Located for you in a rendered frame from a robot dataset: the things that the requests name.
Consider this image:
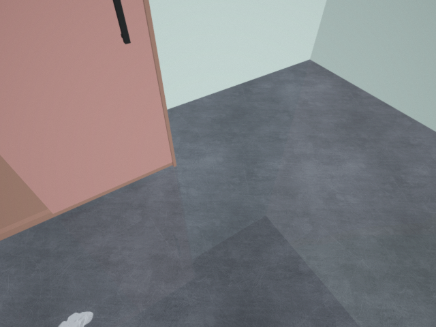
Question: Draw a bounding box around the handle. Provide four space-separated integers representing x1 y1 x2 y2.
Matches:
113 0 131 44

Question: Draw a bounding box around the wardrobe door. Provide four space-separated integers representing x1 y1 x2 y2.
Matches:
0 0 172 214
0 156 48 229

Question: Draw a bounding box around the robot left hand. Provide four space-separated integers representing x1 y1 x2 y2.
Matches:
58 311 93 327

